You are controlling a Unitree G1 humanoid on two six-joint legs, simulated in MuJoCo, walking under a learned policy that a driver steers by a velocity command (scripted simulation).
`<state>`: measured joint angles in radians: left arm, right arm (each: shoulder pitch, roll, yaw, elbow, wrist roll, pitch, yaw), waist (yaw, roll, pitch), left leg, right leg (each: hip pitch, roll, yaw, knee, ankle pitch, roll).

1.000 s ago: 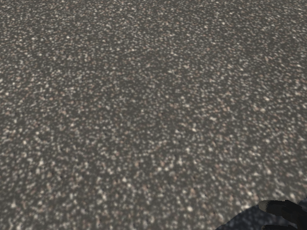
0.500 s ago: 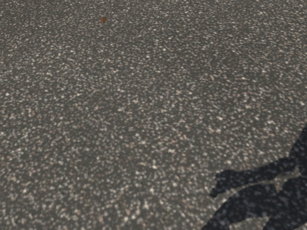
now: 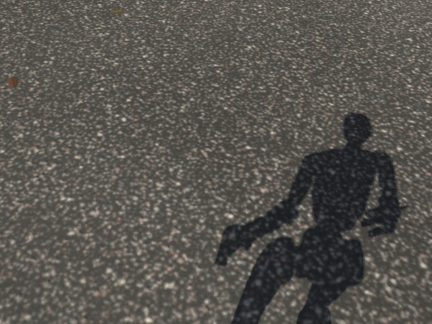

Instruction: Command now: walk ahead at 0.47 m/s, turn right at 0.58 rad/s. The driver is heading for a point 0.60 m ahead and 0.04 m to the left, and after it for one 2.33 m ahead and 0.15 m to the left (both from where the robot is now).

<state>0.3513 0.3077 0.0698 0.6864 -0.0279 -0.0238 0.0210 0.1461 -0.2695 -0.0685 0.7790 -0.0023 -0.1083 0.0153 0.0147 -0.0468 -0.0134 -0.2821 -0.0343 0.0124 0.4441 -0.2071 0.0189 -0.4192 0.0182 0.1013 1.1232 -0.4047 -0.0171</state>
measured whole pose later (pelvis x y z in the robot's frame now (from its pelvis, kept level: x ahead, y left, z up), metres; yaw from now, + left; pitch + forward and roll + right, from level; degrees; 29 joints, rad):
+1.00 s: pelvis +0.26 +0.01 +0.02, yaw +9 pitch +1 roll -6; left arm 0.05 0.31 0.11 0.78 -0.01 -0.06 0.00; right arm 0.51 -0.22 -0.03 0.88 0.01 -0.05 -0.03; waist -0.07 -0.02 -0.02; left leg -0.06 0.02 -0.11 0.28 -0.24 0.06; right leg -0.60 -0.01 0.05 0.83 -0.04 0.02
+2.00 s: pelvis +0.56 +0.04 -0.01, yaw +15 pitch +0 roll +1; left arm 0.12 0.32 0.06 0.90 -0.03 0.05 -0.01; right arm 0.11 -0.27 -0.06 0.71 -0.01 0.02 -0.06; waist 0.01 0.00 0.07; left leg -0.28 0.05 0.09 0.53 -0.26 0.00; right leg -0.37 -0.02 -0.03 0.88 -0.53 0.04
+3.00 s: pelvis +0.62 +0.03 +0.00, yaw -11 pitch +0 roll +0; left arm 0.19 0.32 0.06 0.82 -0.02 0.04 0.02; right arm 0.17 -0.25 -0.02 0.83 0.00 -0.01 -0.01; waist -0.01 -0.02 0.05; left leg -0.20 -0.02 -0.06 0.44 -0.24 0.02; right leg -0.25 0.01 0.08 0.66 -0.44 0.08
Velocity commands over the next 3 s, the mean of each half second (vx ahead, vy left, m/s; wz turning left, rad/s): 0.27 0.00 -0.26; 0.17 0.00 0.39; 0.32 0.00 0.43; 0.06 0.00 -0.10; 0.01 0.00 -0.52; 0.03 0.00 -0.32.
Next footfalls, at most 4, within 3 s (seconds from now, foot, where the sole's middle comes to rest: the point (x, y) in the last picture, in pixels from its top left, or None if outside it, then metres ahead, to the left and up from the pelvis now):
0.32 right None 0.34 -0.16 -0.78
0.76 left None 0.23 0.08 -0.78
1.28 right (247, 293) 0.60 -0.08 -0.78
1.64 left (164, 296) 0.58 0.18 -0.78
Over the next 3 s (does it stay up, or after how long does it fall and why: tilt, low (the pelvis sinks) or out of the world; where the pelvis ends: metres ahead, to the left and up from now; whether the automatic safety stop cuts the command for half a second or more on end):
stays up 0.62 0.03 0.00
